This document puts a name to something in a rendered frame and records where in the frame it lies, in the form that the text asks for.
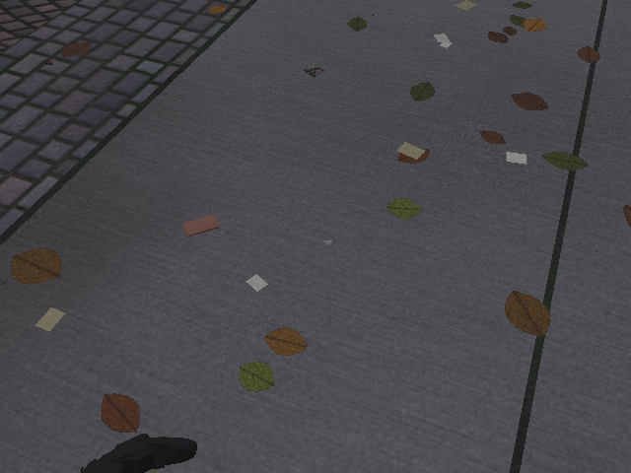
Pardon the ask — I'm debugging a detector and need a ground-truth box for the left robot hand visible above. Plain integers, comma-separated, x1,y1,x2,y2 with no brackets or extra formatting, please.
81,434,197,473

